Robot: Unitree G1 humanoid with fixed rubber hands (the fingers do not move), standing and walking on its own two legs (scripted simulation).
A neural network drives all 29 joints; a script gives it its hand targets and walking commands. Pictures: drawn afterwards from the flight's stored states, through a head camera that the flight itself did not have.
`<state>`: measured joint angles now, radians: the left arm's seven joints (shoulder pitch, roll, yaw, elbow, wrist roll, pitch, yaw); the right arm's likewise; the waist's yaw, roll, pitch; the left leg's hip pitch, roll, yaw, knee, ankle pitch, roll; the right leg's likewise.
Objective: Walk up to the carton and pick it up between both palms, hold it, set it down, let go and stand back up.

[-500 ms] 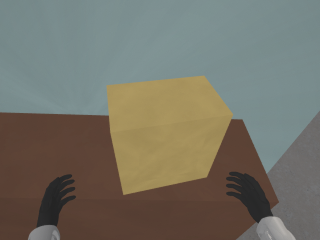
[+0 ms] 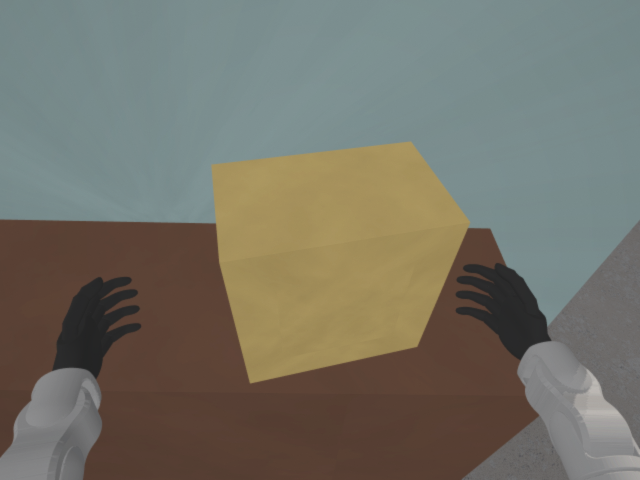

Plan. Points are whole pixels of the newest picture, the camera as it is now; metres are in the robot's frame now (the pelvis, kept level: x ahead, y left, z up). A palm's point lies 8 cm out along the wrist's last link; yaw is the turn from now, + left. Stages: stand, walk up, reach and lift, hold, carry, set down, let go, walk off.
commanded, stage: reach and lift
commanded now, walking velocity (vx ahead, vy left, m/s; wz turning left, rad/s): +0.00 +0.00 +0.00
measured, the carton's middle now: (327, 267) +0.41 +0.01 +0.05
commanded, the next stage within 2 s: none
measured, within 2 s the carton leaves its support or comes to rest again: neither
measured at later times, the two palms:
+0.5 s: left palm (69, 287) +0.29 +0.28 +0.15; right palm (518, 256) +0.37 -0.21 +0.14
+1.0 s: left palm (54, 215) +0.34 +0.30 +0.20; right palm (504, 175) +0.43 -0.19 +0.20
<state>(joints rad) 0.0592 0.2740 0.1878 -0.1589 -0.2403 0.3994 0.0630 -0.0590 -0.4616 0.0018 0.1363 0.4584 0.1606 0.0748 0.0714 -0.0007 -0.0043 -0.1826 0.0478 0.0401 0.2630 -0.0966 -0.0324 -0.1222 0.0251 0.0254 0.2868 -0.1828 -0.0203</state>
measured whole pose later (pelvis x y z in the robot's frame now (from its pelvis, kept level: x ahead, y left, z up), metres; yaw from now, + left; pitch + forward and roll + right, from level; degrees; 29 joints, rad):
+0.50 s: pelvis +0.00 +0.00 +0.00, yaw +0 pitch +3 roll +0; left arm -0.26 0.34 0.28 -0.18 -0.25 0.73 0.07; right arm -0.41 -0.56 0.04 0.23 0.56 0.39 0.03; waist 0.07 -0.01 -0.02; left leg -0.24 0.06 0.02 0.29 -0.10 -0.04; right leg -0.17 0.04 0.02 0.30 -0.18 -0.02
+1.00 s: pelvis -0.01 +0.00 +0.00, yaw +1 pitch +5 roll -1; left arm -0.69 0.44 0.22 0.22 -0.26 0.78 0.08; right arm -0.87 -0.58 0.09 0.66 0.58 0.44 0.05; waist 0.10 -0.01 -0.07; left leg -0.31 0.06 0.00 0.33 -0.10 -0.04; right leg -0.23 0.04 0.00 0.33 -0.18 -0.02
